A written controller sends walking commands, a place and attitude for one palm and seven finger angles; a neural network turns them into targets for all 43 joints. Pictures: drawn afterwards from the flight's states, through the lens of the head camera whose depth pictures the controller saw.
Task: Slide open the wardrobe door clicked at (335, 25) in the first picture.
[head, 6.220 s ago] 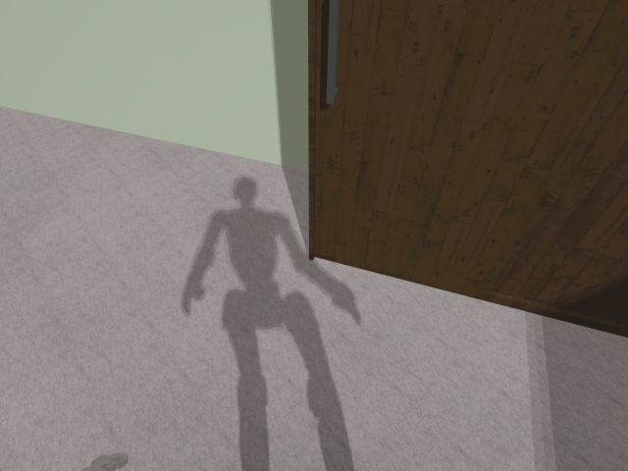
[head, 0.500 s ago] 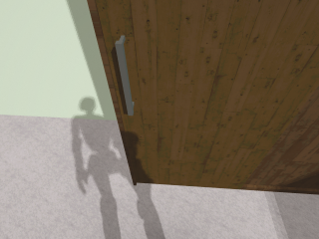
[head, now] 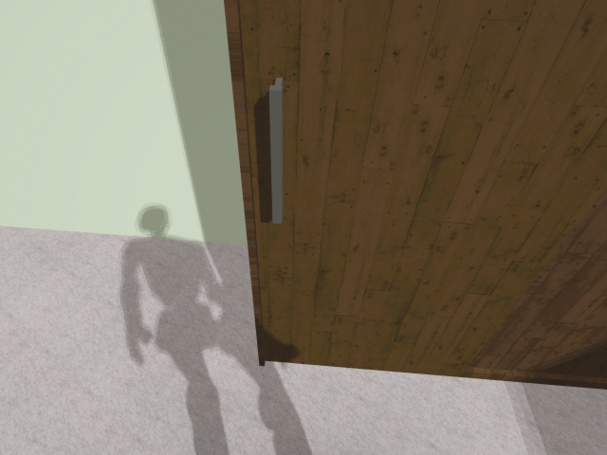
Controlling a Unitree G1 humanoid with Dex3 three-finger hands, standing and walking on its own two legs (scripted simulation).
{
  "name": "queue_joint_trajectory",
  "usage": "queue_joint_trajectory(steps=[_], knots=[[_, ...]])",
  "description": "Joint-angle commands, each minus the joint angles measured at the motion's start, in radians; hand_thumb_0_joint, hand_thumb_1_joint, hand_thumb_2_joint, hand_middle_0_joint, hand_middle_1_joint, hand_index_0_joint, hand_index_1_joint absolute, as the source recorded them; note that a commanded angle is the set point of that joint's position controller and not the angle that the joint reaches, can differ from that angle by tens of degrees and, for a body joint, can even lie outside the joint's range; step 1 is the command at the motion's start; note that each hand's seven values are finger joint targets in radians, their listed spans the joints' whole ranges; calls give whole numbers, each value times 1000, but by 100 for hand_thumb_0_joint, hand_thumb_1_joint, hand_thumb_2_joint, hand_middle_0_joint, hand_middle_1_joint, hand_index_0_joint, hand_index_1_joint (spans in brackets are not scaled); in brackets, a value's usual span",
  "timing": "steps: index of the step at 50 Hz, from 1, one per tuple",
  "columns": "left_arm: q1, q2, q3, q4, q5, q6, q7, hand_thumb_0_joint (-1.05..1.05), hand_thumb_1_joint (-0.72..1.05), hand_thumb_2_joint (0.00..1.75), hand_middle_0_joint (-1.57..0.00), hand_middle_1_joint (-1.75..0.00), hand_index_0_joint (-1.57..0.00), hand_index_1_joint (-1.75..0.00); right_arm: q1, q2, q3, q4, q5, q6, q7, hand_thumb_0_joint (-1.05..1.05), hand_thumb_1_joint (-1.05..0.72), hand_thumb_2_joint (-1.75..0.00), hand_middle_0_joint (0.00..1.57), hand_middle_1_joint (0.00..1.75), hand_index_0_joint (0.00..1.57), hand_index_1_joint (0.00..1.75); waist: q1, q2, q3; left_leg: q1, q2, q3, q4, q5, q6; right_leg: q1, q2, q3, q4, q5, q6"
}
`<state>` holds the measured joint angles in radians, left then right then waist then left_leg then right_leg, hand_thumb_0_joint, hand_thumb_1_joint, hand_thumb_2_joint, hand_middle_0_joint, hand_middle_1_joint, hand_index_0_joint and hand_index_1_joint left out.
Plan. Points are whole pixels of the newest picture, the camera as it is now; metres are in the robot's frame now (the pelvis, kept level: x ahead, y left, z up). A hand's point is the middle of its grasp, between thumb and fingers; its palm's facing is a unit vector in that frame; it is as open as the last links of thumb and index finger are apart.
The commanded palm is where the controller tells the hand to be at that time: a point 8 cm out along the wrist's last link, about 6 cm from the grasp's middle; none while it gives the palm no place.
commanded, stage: look again from close up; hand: left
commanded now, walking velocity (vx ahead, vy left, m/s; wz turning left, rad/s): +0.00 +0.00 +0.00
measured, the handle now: (278, 157) +0.57 +0.08 +0.12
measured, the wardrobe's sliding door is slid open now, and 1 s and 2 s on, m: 0.00 0.00 0.00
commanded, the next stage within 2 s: none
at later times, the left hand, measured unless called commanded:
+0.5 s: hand out of the picture -0.06 +0.20 -0.17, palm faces +0.03 -0.98 -0.21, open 7.3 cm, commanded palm none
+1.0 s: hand out of the picture -0.07 +0.17 -0.18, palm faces +0.07 -0.99 -0.15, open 7.3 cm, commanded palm none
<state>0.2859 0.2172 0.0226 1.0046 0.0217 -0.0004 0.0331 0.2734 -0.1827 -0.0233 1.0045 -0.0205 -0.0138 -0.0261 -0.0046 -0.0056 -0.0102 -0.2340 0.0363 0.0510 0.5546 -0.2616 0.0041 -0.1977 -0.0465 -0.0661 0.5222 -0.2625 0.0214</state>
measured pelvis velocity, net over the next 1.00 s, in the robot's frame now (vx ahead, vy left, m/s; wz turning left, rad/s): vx -0.05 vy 0.01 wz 0.01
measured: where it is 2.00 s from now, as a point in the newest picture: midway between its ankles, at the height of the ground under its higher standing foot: outside the picture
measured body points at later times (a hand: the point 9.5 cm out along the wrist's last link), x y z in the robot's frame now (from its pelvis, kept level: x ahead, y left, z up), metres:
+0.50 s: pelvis -0.04 +0.02 +0.00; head -0.05 +0.02 +0.45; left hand -0.06 +0.25 -0.15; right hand -0.02 -0.23 -0.15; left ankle +0.03 +0.11 -0.73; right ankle +0.01 -0.13 -0.73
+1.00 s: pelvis -0.05 +0.01 +0.00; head -0.06 +0.02 +0.45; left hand -0.08 +0.22 -0.16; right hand -0.07 -0.20 -0.16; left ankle +0.03 +0.11 -0.73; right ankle +0.01 -0.13 -0.73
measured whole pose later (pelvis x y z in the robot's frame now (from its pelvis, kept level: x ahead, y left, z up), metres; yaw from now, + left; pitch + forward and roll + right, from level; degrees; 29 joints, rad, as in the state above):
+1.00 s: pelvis -0.05 +0.01 +0.00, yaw +1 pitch -2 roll -1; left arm 0.39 0.12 0.02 1.06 0.03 0.01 0.04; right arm 0.37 -0.11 -0.03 1.09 -0.02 0.02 -0.01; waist -0.01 0.00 -0.01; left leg -0.33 0.02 0.04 0.52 -0.17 0.02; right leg -0.29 -0.05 -0.06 0.49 -0.20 0.03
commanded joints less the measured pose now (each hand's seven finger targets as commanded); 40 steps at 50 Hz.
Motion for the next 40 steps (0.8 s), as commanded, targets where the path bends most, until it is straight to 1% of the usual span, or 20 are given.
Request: queue_joint_trajectory(steps=[1, 3, 5, 7, 9, 13, 14, 15, 16, 19, 24, 26, 28, 29, 33, 35, 36, 37, 38, 40], knots=[[44, 110, 13, -64, 1, -4, 0, 0, 90, 90, -20, -30, -20, -30, 13, -158, -25, -69, -3, -9, 3, 0, -90, -90, 20, 30, 20, 30, 12, 79, 113, -136, 81, -138, -216, -66, 36, -18, -34, 59, -93, -2, -42], [31, 115, 14, -71, 3, -1, -3, 0, 90, 90, -20, -30, -20, -30, 2, -176, -31, -76, -5, -8, 6, 0, -90, -90, 20, 30, 20, 30, 12, 82, 113, -157, 90, -162, -265, -153, 40, -9, -28, 47, -81, -6, -37], [35, 118, 13, -75, 5, -2, -5, 0, 90, 90, -20, -30, -20, -30, -3, -186, -31, -79, -3, -11, 9, 0, -90, -90, 20, 30, 20, 30, 17, 85, 81, -146, 96, -176, -286, -168, 44, 11, -30, 43, -78, 5, -33], [36, 120, 13, -73, 6, -1, -7, 0, 90, 90, -20, -30, -20, -30, -13, -194, -34, -82, -3, -7, 12, 0, -90, -90, 20, 30, 20, 30, 16, 65, 85, -153, 98, -182, -306, -219, 43, 6, -31, 40, -83, -8, -29], [41, 120, 11, -71, 7, -3, -8, 0, 90, 90, -20, -30, -20, -30, -7, -192, -33, -78, -3, -7, 14, 0, -90, -90, 20, 30, 20, 30, 15, 43, 65, -135, 95, -180, -304, -207, 43, 11, -34, 45, -91, -2, -30], [63, 111, 8, -56, 8, 0, -7, 0, 90, 90, -20, -30, -20, -30, -5, -188, -33, -64, -1, 1, 16, 0, -90, -90, 20, 30, 20, 30, 13, 35, 91, -157, 93, -176, -320, -264, 38, -6, -36, 47, -105, -37, -22], [75, 105, 7, -52, 9, -1, -7, 0, 90, 90, -20, -30, -20, -30, -1, -180, -31, -59, 0, 1, 17, 0, -90, -90, 20, 30, 20, 30, 14, 40, 72, -143, 91, -173, -317, -249, 39, 0, -39, 47, -110, -29, -23], [81, 103, 5, -46, 9, -1, -7, 0, 90, 90, -20, -30, -20, -30, -1, -176, -30, -54, 1, 3, 18, 0, -90, -90, 20, 30, 20, 30, 13, 35, 81, -144, 87, -166, -312, -247, 36, -6, -42, 49, -116, -32, -21], [88, 99, 4, -41, 9, -2, -7, 0, 90, 90, -20, -30, -20, -30, 5, -170, -29, -50, 1, 4, 18, 0, -90, -90, 20, 30, 20, 30, 11, 39, 74, -142, 82, -162, -305, -240, 34, -7, -45, 54, -123, -39, -21], [107, 91, 0, -27, 8, -5, -4, 0, 90, 90, -20, -30, -20, -30, 24, -147, -25, -32, 4, 7, 18, 0, -90, -90, 20, 30, 20, 30, 4, 12, 72, -111, 70, -142, -275, -195, 28, -36, -56, 69, -153, -59, -23], [135, 69, -5, 0, 6, -9, 2, 0, 90, 90, -20, -30, -20, -30, 56, -121, -19, -4, 7, 11, 17, 0, -90, -90, 20, 30, 20, 30, -5, 8, 87, -95, 60, -126, -251, -164, 20, -73, -63, 86, -177, -89, -24], [149, 57, -5, 10, 5, -10, 3, 0, 90, 90, -20, -30, -20, -30, 63, -106, -18, 7, 7, 12, 16, 0, -90, -90, 20, 30, 20, 30, -3, 10, 95, -102, 54, -118, -243, -162, 18, -84, -64, 91, -183, -104, -24], [160, 51, -5, 19, 5, -11, 4, 0, 90, 90, -20, -30, -20, -30, 72, -95, -16, 14, 8, 13, 16, 0, -90, -90, 20, 30, 20, 30, -3, -2, 108, -109, 50, -109, -234, -162, 16, -95, -66, 96, -193, -128, -24], [164, 50, -4, 22, 6, -11, 6, 0, 90, 90, -20, -30, -20, -30, 78, -92, -16, 19, 8, 15, 15, 0, -90, -90, 20, 30, 20, 30, -2, -20, 114, -110, 47, -107, -225, -155, 15, -100, -68, 96, -201, -138, -25], [180, 33, 0, 32, 4, -10, 8, 0, 90, 90, -20, -30, -20, -30, 100, -66, -15, 32, 6, 19, 15, 0, -90, -90, 20, 30, 20, 30, -3, -8, 122, -110, 35, -91, -201, -151, 12, -134, -71, 107, -216, -197, -27], [180, 29, 3, 32, 5, -8, 9, 0, 90, 90, -20, -30, -20, -30, 112, -58, -17, 37, 5, 20, 14, 0, -90, -90, 20, 30, 20, 30, -4, -21, 114, -118, 33, -90, -193, -162, 11, -136, -70, 105, -215, -215, -27], [180, 24, 4, 33, 5, -8, 9, 0, 90, 90, -20, -30, -20, -30, 116, -55, -17, 37, 4, 21, 13, 0, -90, -90, 20, 30, 20, 30, -5, -19, 125, -122, 32, -92, -191, -165, 11, -150, -68, 108, -217, -232, -28], [181, 20, 6, 32, 5, -7, 9, 0, 90, 90, -20, -30, -20, -30, 122, -51, -18, 40, 3, 21, 13, 0, -90, -90, 20, 30, 20, 30, -6, -2, 119, -122, 34, -92, -194, -171, 11, -150, -68, 103, -213, -233, -29], [181, 18, 7, 35, 6, -6, 9, 0, 90, 90, -20, -30, -20, -30, 127, -48, -18, 41, 3, 22, 12, 0, -90, -90, 20, 30, 20, 30, -4, -1, 125, -137, 34, -99, -200, -190, 11, -148, -62, 102, -206, -236, -28], [189, 10, 9, 34, 6, -7, 10, 0, 90, 90, -20, -30, -20, -30, 131, -43, -19, 40, 3, 21, 12, 0, -90, -90, 20, 30, 20, 30, 1, -14, 118, -149, 35, -99, -196, -183, 13, -134, -62, 101, -201, -220, -29]])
